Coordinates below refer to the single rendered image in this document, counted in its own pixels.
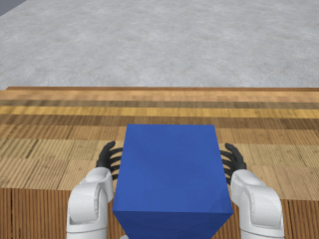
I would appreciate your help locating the carton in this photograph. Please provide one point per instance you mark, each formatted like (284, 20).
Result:
(171, 182)

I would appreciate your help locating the robot left hand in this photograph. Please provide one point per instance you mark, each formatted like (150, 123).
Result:
(105, 159)

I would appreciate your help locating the robot right hand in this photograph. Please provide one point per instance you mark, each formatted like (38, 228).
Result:
(236, 162)

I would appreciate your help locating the robot left forearm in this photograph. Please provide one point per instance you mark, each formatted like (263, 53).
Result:
(87, 214)

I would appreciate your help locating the robot right forearm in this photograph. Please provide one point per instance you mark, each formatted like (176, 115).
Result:
(260, 208)

